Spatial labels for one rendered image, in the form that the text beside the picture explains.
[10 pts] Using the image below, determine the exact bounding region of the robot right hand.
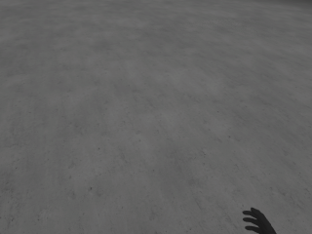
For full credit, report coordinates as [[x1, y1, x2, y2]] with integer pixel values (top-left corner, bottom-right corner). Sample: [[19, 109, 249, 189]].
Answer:
[[242, 208, 277, 234]]

